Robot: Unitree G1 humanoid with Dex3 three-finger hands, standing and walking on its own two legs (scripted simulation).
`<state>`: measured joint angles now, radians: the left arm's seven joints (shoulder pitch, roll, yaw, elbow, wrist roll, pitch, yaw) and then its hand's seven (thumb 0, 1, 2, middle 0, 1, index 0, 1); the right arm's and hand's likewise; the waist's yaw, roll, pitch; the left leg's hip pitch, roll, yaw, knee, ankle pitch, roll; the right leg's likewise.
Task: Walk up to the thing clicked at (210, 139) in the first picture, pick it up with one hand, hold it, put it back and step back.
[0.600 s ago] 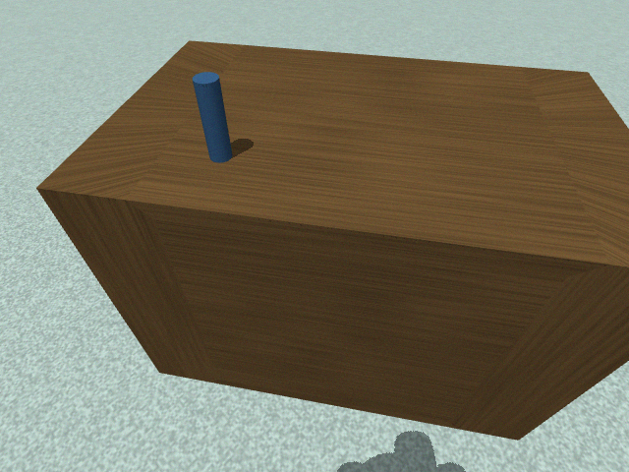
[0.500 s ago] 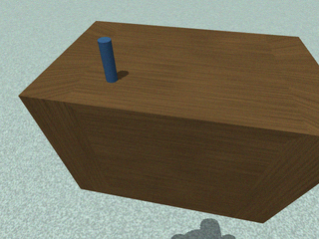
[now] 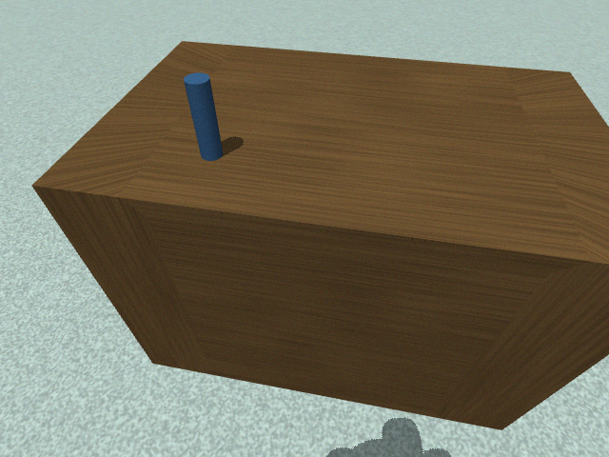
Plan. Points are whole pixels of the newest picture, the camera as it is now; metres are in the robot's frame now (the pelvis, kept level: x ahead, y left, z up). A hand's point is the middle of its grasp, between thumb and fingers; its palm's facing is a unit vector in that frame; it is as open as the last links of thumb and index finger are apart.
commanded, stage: stand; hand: left
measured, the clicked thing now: (205, 119) +0.69 +0.20 +0.10
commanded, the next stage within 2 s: walk up in 0.52 s
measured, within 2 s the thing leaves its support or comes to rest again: neither
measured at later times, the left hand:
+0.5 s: hand out of the picture +0.08 +0.25 -0.15, palm faces -0.02 -0.94 -0.34, open 7.4 cm
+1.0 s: hand out of the picture +0.15 +0.39 -0.17, palm faces -0.12 -0.91 -0.40, open 7.4 cm
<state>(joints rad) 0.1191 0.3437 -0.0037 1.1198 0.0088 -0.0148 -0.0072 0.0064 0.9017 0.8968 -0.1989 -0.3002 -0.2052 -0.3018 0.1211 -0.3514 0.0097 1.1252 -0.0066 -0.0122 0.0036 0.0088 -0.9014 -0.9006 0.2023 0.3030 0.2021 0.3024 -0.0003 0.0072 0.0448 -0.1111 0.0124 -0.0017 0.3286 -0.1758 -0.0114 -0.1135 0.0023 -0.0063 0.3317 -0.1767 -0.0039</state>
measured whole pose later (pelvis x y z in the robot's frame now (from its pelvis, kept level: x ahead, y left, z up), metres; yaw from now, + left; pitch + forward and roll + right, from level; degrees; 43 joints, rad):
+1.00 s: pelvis +0.10 +0.10 -0.02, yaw -5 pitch -4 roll -1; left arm 0.32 0.45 0.06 0.97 0.01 -0.02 -0.02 0.01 0.90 0.90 -0.20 -0.30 -0.20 -0.30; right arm 0.29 -0.38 -0.07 0.91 -0.03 -0.02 0.06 0.01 -0.90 -0.90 0.20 0.30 0.20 0.30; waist -0.02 -0.03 0.09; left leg -0.26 0.06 0.06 0.60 -0.28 0.01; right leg -0.39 0.02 0.06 1.09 -0.44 -0.04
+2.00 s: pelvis +0.15 +0.07 -0.02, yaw -12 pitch -3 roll +0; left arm 0.17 0.35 0.02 0.98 0.02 -0.01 -0.01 0.01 0.90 0.90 -0.20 -0.30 -0.21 -0.30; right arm 0.16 -0.41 -0.02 0.93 0.01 0.02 -0.01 0.01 -0.90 -0.90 0.20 0.30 0.20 0.30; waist 0.00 0.05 0.10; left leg -0.28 0.05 -0.02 0.71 -0.47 0.01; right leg -0.27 -0.01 0.03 0.65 -0.34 0.01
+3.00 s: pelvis +0.16 +0.07 +0.00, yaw -10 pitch -2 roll +0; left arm 0.08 0.34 0.02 1.17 0.01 -0.01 -0.01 0.01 0.90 0.90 -0.20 -0.30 -0.20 -0.30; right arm 0.07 -0.35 -0.01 1.13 0.00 0.00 0.01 0.01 -0.90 -0.90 0.20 0.30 0.20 0.30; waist 0.01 0.02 0.05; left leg -0.12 0.03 -0.03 0.34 -0.19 -0.03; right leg -0.11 -0.03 0.01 0.33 -0.18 0.04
